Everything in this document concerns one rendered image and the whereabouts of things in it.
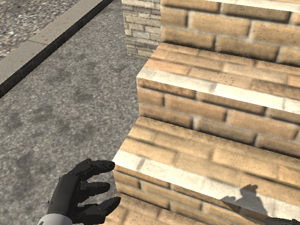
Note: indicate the left robot hand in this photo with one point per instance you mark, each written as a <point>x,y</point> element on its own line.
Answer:
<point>73,188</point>

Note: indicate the robot left forearm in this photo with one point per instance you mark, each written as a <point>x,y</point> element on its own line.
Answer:
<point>55,219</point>

